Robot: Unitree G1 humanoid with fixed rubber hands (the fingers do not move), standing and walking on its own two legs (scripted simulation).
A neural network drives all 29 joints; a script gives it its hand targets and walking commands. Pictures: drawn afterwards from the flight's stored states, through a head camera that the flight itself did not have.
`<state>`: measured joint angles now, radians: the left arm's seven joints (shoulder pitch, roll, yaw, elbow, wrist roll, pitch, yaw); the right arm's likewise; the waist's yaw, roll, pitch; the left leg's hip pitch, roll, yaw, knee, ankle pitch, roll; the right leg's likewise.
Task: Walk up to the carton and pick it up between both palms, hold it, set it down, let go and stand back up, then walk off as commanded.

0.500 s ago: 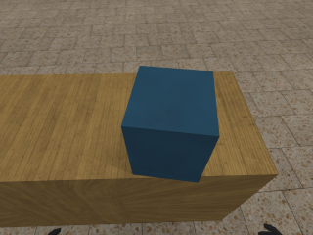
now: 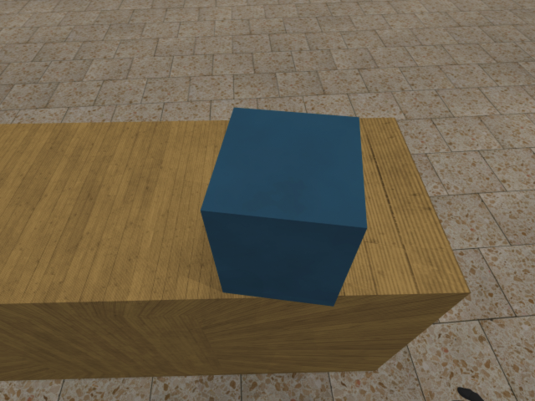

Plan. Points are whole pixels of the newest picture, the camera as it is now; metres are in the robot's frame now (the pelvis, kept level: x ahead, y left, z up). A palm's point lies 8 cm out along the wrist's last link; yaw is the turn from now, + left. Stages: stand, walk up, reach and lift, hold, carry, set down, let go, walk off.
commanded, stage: walk up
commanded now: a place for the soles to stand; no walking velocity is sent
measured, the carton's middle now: (285, 211) +0.41 -0.02 +0.03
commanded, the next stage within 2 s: reach and lift in 0.44 s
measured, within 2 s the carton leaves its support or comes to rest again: neither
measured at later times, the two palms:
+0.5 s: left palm out of the picture +0.10 +0.31 -0.12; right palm out of the picture +0.10 -0.31 -0.12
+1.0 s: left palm (109, 364) +0.20 +0.26 -0.08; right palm (474, 390) +0.16 -0.29 -0.08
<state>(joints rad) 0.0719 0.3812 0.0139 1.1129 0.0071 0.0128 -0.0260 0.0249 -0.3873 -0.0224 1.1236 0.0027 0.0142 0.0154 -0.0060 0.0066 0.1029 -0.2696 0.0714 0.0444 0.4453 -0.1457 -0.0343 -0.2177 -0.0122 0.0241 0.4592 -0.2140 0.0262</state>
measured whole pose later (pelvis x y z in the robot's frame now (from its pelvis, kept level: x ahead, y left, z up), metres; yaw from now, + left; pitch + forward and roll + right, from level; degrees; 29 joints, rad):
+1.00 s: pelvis +0.04 +0.00 +0.00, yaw -3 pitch -4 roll +1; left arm 0.17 0.29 0.06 0.35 0.03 0.47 0.00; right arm 0.20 -0.31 -0.08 0.64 0.01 -0.02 0.05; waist 0.00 -0.03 0.16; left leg -0.16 0.07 0.08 0.47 -0.23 -0.04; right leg -0.14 -0.03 0.02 0.50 -0.29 0.03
